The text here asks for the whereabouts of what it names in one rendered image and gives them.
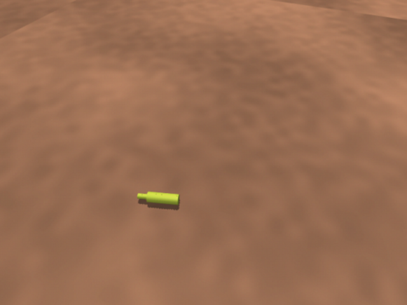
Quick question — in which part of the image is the bottle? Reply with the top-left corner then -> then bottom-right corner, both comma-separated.
137,191 -> 179,205

